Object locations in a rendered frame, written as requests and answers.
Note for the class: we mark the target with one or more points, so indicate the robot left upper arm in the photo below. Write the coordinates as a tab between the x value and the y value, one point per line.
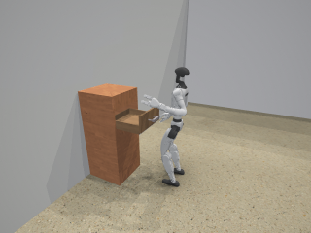
178	95

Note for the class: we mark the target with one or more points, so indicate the cabinet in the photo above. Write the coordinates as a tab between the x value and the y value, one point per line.
113	154

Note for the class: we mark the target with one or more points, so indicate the drawer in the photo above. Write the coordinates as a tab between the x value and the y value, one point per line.
135	121

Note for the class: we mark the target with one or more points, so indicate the robot right shin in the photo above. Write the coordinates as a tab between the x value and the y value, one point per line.
175	158

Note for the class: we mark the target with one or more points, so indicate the robot left foot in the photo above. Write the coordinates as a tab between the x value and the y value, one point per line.
168	181

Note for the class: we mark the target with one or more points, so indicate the robot left forearm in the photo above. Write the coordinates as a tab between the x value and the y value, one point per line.
173	111

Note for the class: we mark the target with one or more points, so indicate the right robot hand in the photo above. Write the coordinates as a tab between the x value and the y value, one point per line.
164	117

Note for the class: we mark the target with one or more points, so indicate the handle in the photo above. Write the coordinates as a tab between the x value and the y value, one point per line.
154	119

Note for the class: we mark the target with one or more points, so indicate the left robot hand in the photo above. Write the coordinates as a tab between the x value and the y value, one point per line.
153	103

